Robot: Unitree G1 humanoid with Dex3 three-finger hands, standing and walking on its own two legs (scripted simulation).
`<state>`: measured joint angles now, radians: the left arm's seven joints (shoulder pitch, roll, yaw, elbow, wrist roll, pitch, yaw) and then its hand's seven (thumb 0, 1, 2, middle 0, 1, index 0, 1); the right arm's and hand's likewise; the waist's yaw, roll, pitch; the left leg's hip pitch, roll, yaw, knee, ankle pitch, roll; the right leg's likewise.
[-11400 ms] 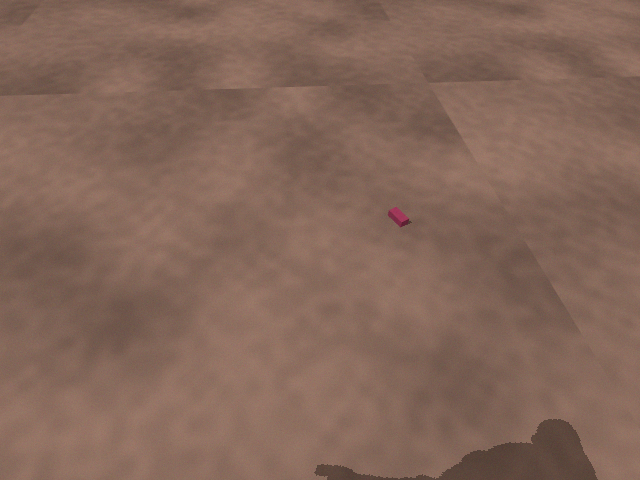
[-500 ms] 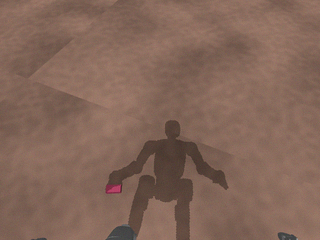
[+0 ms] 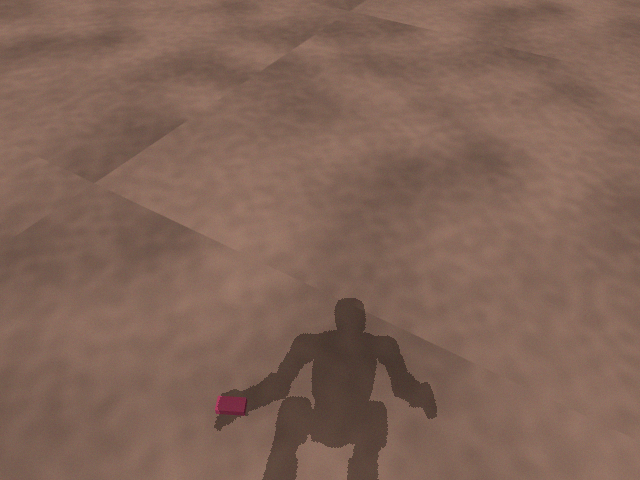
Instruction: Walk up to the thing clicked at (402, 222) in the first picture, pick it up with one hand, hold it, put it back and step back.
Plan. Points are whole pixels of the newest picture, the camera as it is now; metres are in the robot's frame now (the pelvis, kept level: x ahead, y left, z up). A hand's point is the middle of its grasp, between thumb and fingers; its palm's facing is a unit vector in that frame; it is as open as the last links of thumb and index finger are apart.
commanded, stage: walk up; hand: left
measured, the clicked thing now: (231, 405) +0.47 +0.25 -0.75
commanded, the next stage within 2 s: stand in 1.18 s
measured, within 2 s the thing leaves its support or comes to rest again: neither
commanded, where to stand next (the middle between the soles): +0.07 +0.02 m, yaw -3 degrees
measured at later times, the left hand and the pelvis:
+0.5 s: hand out of the picture +0.08 +0.27 -0.14, palm faces -0.03 -0.94 -0.33, open 7.4 cm; pelvis +0.00 +0.02 +0.01, yaw -2 degrees
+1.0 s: hand out of the picture +0.11 +0.27 -0.14, palm faces -0.05 -0.94 -0.34, open 7.4 cm; pelvis +0.01 +0.02 +0.01, yaw -2 degrees
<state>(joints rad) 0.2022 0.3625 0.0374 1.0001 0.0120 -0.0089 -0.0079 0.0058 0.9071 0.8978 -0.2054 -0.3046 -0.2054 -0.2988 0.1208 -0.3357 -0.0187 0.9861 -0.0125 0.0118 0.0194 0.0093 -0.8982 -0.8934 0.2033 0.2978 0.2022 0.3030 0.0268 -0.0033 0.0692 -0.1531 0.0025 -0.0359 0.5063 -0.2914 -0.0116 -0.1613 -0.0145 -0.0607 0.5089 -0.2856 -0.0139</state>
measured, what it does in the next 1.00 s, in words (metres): stands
